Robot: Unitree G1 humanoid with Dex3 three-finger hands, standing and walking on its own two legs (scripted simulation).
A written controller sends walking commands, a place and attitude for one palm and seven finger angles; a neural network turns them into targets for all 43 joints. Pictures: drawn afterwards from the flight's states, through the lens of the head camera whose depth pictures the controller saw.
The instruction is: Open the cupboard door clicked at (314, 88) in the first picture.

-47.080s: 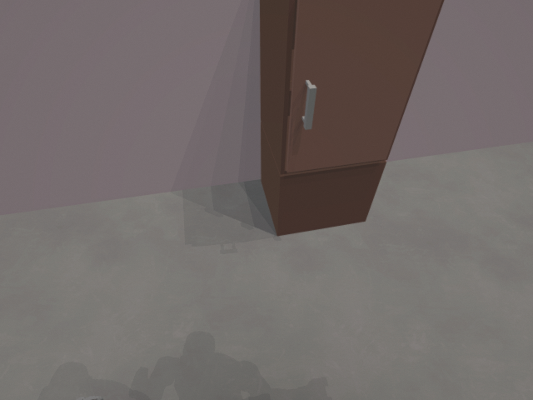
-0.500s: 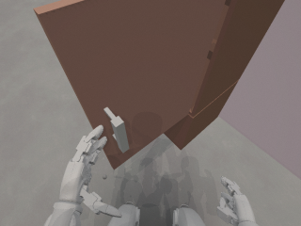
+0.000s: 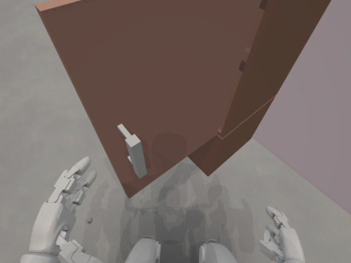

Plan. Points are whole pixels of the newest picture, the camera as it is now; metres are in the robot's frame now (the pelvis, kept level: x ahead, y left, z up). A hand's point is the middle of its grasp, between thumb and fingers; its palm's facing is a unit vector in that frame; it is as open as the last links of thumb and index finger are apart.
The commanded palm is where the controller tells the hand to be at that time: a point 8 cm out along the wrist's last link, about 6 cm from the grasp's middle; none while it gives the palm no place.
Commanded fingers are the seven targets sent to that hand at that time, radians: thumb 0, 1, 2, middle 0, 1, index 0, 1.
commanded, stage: draw the hand back to the body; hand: left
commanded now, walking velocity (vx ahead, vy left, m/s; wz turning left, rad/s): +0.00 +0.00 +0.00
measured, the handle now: (132, 152) +0.34 +0.12 +0.06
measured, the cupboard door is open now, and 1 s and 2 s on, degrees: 88 88 88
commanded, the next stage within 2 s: step back with the hand held close in 1.56 s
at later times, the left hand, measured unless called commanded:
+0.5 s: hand (49, 211) +0.19 +0.21 +0.14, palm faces +0.00 -1.00 -0.08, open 16.1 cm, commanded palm +0.15 +0.27 +0.16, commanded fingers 0.00 -0.25 0.41 -0.16 -0.30 -0.16 -0.30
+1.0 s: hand out of the picture +0.22 +0.26 +0.23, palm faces +0.38 -0.83 -0.40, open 11.2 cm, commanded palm +0.17 +0.30 +0.25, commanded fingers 0.00 0.62 0.78 -0.19 -0.30 -0.19 -0.30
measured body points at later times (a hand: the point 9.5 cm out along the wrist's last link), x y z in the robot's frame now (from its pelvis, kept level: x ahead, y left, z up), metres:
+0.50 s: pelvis +0.01 +0.01 +0.05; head +0.02 +0.01 +0.50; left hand +0.18 +0.26 +0.15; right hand +0.19 -0.22 -0.01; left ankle +0.01 +0.11 -0.63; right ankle +0.03 -0.10 -0.63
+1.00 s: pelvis +0.03 +0.02 +0.10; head +0.01 +0.00 +0.55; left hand +0.19 +0.30 +0.26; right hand +0.21 -0.20 +0.03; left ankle +0.01 +0.11 -0.63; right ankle +0.03 -0.10 -0.63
